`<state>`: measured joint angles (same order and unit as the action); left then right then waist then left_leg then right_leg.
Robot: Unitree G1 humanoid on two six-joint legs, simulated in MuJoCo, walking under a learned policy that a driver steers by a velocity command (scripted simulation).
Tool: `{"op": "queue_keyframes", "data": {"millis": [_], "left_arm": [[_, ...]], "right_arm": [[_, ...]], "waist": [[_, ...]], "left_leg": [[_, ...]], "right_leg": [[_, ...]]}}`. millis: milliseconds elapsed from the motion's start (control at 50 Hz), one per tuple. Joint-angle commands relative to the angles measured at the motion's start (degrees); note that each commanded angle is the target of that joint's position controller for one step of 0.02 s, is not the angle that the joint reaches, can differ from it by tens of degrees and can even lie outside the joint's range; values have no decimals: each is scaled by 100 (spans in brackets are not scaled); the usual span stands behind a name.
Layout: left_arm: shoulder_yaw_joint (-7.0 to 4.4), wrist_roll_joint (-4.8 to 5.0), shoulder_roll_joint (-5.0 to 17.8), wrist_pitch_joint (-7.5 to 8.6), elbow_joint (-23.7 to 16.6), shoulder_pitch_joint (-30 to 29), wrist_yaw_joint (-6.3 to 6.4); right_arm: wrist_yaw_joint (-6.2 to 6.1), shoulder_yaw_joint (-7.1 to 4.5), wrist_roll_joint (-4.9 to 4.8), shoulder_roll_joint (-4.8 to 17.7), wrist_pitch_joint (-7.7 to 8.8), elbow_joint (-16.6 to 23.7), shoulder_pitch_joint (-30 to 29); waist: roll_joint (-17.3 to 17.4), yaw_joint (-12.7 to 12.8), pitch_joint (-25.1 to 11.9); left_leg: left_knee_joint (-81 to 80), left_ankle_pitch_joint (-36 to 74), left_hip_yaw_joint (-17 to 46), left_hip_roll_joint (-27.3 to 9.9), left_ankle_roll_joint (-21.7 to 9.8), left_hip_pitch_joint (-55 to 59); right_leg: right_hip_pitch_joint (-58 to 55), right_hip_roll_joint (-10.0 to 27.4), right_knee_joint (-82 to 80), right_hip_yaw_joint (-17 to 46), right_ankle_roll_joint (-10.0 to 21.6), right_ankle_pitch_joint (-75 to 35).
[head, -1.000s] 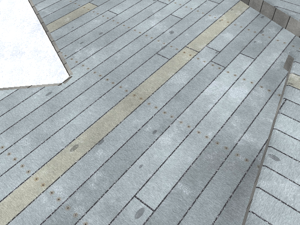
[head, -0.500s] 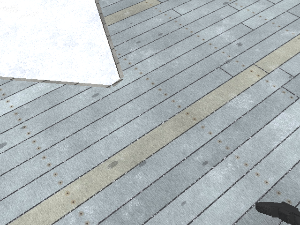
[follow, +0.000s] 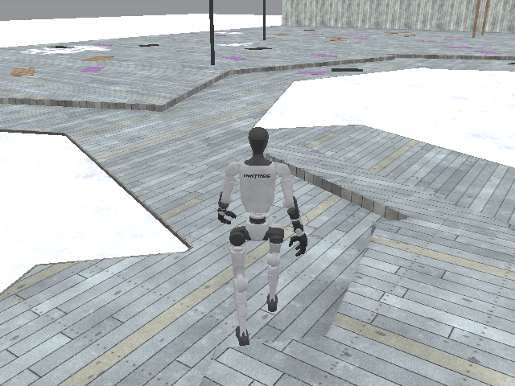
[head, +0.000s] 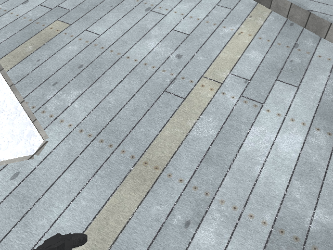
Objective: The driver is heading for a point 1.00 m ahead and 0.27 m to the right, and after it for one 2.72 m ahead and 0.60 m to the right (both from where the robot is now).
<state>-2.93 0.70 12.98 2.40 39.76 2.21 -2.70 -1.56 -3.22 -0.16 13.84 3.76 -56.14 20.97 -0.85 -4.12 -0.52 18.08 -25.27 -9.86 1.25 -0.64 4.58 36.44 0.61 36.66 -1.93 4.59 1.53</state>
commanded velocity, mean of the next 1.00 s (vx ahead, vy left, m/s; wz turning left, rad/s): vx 0.50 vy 0.00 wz -0.55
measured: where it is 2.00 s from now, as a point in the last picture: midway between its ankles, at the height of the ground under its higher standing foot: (221, 151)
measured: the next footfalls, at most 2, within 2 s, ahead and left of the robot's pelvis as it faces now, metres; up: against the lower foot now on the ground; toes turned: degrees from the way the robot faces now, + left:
right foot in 0.04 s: +0.20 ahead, -0.09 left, +0.00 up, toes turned -3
left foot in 0.52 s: +0.49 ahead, +0.07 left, +0.00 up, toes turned -23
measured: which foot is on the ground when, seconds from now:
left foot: down 0.00-0.06, up 0.08-0.50, down 0.52-1.00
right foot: up 0.00-0.02, down 0.04-0.54, up 0.56-1.00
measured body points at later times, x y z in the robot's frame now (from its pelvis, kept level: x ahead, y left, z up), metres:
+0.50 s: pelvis +0.29 +0.00 +0.01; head +0.31 -0.02 +0.46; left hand +0.39 +0.27 -0.10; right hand +0.45 -0.30 -0.06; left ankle +0.46 +0.08 -0.71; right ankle +0.16 -0.08 -0.72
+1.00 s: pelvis +0.52 -0.10 +0.01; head +0.55 -0.12 +0.46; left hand +0.85 -0.05 -0.06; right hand +0.36 -0.34 -0.12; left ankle +0.46 +0.08 -0.72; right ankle +0.58 -0.29 -0.70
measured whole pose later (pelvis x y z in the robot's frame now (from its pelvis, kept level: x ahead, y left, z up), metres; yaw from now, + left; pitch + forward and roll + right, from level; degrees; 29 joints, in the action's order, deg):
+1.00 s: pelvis +0.52 -0.10 +0.01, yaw -35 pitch +2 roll +2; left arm -3.0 1.2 14.9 1.6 34.1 3.7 -2.7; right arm 0.3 -4.0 -1.2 17.1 4.0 -50.6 19.9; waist -1.6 -6.0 2.5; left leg 13.9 -20.9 -11.4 -0.6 1.4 5.6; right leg 34.3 3.4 35.7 0.0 2.9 4.8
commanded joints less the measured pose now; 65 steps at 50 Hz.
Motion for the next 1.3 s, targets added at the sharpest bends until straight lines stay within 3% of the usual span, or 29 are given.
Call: {"op": "queue_keyframes", "data": {"millis": [20,40,60,80,100,120,140,160,220,340,440,500,520,540,560,580,600,660,860,960,1000,1040,1060,1080,1100,1120,1160,1200,1300], "left_arm": [[-221,-14,576,41,-373,403,-85],[-400,0,934,23,-133,1400,-38],[-566,18,1528,-39,42,2215,109],[-545,54,1755,34,-67,2017,92],[-444,2,1329,33,-56,2128,126],[-388,-11,1136,71,-103,1739,152],[-357,2,1038,105,-181,1319,140],[-313,-5,893,125,-265,1010,152],[-300,-19,925,160,-313,957,210],[-371,58,1122,66,-132,1561,368],[-363,112,1054,28,16,1904,368],[-346,71,990,-13,-49,1734,396],[-253,34,736,9,-126,1665,373],[-150,76,408,50,-233,2081,357],[-110,175,529,78,-319,2473,378],[-229,193,1057,57,-210,2245,387],[-272,128,1183,16,-273,1758,387],[-297,79,931,-47,-383,1479,328],[-136,69,539,-21,-762,382,117],[-82,66,510,17,-1074,-285,-15],[-172,17,716,17,-1077,-51,-26],[-428,-35,1190,-3,-675,1391,53],[-540,-101,1676,-46,-515,2249,172],[-493,-148,1983,-25,-567,1976,175],[-359,-156,1416,-10,-650,2011,151],[-270,-159,1224,34,-588,1687,135],[-179,-98,914,95,-466,1107,123],[-156,-179,790,195,-437,628,140],[-196,-210,914,176,-163,387,333]], "right_arm": [[-86,-261,-32,1179,-91,318,-107],[-96,-256,-40,1198,-93,402,-278],[-81,-166,127,949,-1,579,-204],[92,53,132,355,217,791,203],[195,-107,-49,921,428,896,-434],[228,-135,-193,1017,496,1096,-882],[185,-131,-120,884,496,1101,-1002],[133,-178,-2,918,437,1064,-983],[99,-195,80,734,212,1172,-820],[131,-76,86,453,215,1650,-2116],[227,-128,-33,743,302,1915,-2513],[240,-245,-37,978,418,1768,-1804],[204,-328,52,1185,447,1666,-1118],[152,-444,168,1641,431,1591,-304],[206,-465,68,1620,348,1396,25],[210,-335,-7,1117,317,1530,-292],[194,-263,11,890,263,1592,-564],[189,-146,94,617,233,1524,-1000],[150,-266,20,1087,220,1139,-716],[182,-292,-127,1303,79,828,-172],[161,-326,-177,1481,20,779,-198],[103,-271,-166,1453,-33,770,-291],[86,-122,54,1114,23,975,-276],[208,97,107,545,133,1027,488],[244,-64,-112,1193,183,840,25],[249,-83,-267,1238,174,1054,-505],[144,-55,-115,1019,72,1027,-794],[122,-45,-137,821,-155,751,100],[81,-56,-28,649,-285,987,-448]], "waist": [[641,663,-200],[482,1196,-665],[-528,1330,-1289],[-1496,816,-1991],[-758,1151,-1809],[-442,1004,-983],[249,687,-454],[334,491,-281],[-58,219,-208],[-231,680,-8],[-431,792,11],[-651,360,-213],[-488,34,-752],[570,-62,-1607],[1969,51,-1946],[1203,-15,-1174],[750,-45,-567],[702,272,101],[438,19,341],[400,-77,586],[608,221,329],[536,1073,-505],[-246,1308,-1311],[-1487,639,-2254],[-505,1081,-2437],[-447,1012,-1520],[38,634,-563],[-431,126,-564],[-445,192,-264]], "left_leg": [[1407,7529,179,-1592,-430,-86],[2676,7101,68,-1400,-267,-766],[4708,4058,-33,-902,-28,-2353],[6412,-688,1012,298,156,-4483],[6496,-477,1772,-62,26,-5195],[6044,58,1664,-288,-83,-5260],[5422,367,1601,-510,-66,-4942],[4958,541,1551,-655,3,-4534],[4322,819,1447,-731,233,-3907],[1918,2787,1297,-298,460,-3485],[1036,2595,1544,-105,330,-3187],[605,2148,1430,-83,25,-2169],[717,2074,1764,-559,-263,-944],[671,1580,3424,-1808,-960,1117],[108,183,5485,-2611,-1503,1752],[-77,-548,5144,-2452,-1305,1137],[-131,-163,4273,-2202,-1064,425],[-564,1299,2762,-1608,-851,-932],[-940,3097,696,-1420,-845,-741],[-743,3679,535,-1718,-827,-130],[-125,5461,406,-1769,-747,102],[1753,6338,36,-1436,-426,-491],[3604,3994,-12,-1085,-146,-2019],[5467,-1185,629,-89,172,-3874],[5932,-1218,1509,-266,148,-4010],[5840,-914,1436,-458,129,-4319],[5053,-227,1251,-750,155,-4081],[4894,228,1408,-782,381,-3255],[3457,1587,1151,-710,531,-3120]], "right_leg": [[-1137,-460,-63,-476,351,786],[-2628,-510,-471,-258,584,350],[-4449,627,-540,1543,1029,-194],[-6054,1889,-1499,4864,2207,690],[-5991,1706,-1812,4632,1904,1425],[-5097,1485,-1941,3758,1620,1249],[-4103,1223,-2060,3185,1426,695],[-3441,1051,-2158,2775,1312,145],[-2452,830,-2397,2326,1333,-572],[-1961,277,-2265,1729,844,-169],[-2601,539,-1752,2491,722,560],[-2758,475,-1026,2738,522,258],[-2341,207,-61,2439,331,241],[-821,-474,1762,1643,-95,1427],[483,-551,3056,1282,-255,3315],[933,-156,3618,1373,-321,2940],[954,32,3725,1158,-353,2473],[408,466,3163,980,-366,1729],[362,535,836,431,-451,-342],[92,270,-102,131,-175,259],[-572,-35,-309,-110,46,803],[-2825,-348,-886,-190,358,114],[-4777,748,-498,1185,682,-1380],[-6186,2276,-940,3903,1798,-1950],[-5881,2246,-1116,3594,1664,-2510],[-5170,2024,-1091,2429,1438,-3400],[-3716,1450,-1581,1477,973,-3113],[-2891,1522,-1914,848,1105,-3389],[-2365,1221,-2259,-317,796,-2667]]}}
